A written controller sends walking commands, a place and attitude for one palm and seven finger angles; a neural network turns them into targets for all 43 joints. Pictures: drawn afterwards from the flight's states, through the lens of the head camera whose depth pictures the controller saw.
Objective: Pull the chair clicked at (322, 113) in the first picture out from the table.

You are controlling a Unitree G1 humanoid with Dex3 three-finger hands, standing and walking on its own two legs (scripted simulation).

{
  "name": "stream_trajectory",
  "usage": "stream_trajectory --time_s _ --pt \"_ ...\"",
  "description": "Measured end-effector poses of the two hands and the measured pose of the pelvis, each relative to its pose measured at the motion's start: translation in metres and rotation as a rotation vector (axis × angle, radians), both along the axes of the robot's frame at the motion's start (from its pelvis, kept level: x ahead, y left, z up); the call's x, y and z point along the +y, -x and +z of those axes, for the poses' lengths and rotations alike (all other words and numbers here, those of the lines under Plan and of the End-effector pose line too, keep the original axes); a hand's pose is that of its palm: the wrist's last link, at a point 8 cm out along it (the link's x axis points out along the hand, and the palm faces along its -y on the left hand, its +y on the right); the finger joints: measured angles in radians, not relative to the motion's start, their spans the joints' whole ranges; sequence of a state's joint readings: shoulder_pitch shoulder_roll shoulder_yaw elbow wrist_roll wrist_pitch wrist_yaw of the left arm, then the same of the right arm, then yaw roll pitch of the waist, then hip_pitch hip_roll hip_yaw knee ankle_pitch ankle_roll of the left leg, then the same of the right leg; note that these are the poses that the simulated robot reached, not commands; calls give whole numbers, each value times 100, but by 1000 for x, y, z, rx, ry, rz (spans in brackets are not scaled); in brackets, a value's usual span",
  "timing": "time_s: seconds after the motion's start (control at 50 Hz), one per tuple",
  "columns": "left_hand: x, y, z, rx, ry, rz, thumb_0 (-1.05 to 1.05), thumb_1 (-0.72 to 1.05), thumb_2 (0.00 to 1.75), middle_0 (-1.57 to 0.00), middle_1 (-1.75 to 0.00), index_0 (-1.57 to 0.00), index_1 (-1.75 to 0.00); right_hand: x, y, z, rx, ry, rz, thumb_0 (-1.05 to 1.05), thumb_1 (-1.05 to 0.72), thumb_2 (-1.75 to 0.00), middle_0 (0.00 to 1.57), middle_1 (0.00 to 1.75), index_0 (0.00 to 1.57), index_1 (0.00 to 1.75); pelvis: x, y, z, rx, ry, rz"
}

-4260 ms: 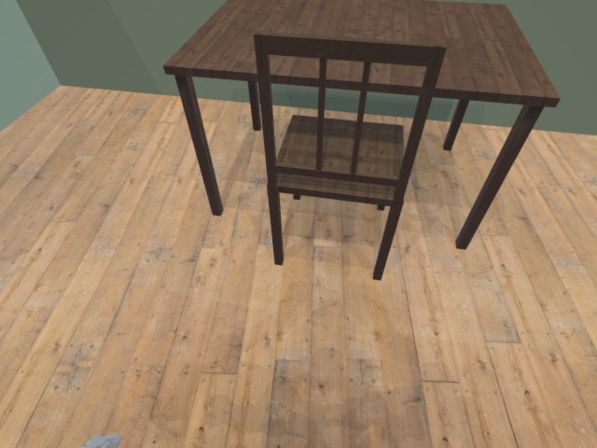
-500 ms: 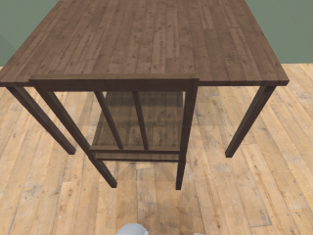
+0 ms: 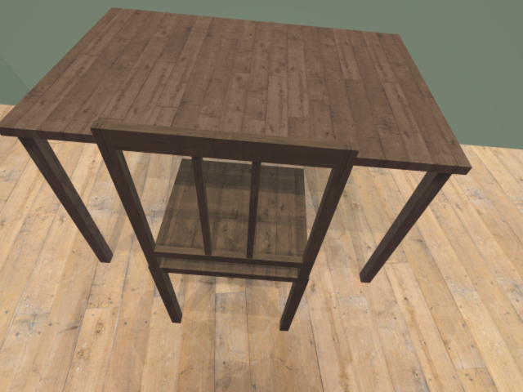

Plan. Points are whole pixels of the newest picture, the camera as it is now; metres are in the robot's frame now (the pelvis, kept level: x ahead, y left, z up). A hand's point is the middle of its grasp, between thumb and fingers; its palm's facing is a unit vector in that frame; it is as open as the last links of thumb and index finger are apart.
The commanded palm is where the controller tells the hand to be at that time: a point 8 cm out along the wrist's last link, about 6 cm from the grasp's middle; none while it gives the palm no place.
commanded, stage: look again from close up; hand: left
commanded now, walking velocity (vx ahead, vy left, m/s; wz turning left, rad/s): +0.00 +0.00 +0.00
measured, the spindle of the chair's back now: (203, 212) +0.47 +0.15 -0.07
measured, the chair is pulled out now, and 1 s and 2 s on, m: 0.00 0.00 0.00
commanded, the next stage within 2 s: none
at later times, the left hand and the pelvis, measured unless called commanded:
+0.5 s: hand out of the picture +0.01 +0.14 -0.17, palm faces +0.00 -0.97 -0.25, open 7.3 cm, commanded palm none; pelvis +0.01 -0.03 -0.01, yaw -1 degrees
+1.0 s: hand out of the picture +0.00 +0.13 -0.17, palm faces +0.00 -0.98 -0.20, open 7.4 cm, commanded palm none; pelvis +0.00 -0.04 +0.00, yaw -1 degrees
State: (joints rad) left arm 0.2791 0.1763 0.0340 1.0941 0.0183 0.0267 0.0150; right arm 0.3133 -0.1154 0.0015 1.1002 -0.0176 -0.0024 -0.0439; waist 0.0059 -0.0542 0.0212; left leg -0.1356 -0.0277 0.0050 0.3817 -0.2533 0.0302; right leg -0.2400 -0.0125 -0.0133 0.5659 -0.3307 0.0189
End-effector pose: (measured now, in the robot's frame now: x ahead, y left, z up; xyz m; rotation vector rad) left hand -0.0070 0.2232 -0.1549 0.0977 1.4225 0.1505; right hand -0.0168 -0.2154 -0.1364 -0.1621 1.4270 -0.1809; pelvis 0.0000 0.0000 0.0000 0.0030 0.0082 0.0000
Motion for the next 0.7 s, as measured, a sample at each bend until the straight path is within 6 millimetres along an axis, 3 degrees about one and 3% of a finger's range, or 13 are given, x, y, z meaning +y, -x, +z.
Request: stream_trajectory --time_s 0.12,0.3,0.52,0.7 --pt "-15 5 3 32 -23 -42 0 91 89 -20 -30 -20 -30 1 11 -16 21 -47 -27 0 -91 -90 20 30 20 30 -3 0 -5 6 10 -14" --pt "-23 -2 13 -15 -75 -50 0 91 89 -20 -30 -20 -30 -4 -6 -34 -48 -102 -5 1 -92 -90 20 30 20 30 -14 -5 -10 -8 -4 -13" --pt "-32 -17 17 -63 -91 -62 1 92 89 -20 -30 -20 -30 -33 -17 -28 -71 -82 3 1 -92 -90 19 30 20 30 -33 -5 -7 -11 -16 -19" --pt "-41 -15 15 -65 -78 -59 0 92 89 -20 -30 -20 -30 -48 -19 -21 -59 -58 18 0 -91 -90 19 30 20 30 -43 -4 -5 -10 -13 -16"
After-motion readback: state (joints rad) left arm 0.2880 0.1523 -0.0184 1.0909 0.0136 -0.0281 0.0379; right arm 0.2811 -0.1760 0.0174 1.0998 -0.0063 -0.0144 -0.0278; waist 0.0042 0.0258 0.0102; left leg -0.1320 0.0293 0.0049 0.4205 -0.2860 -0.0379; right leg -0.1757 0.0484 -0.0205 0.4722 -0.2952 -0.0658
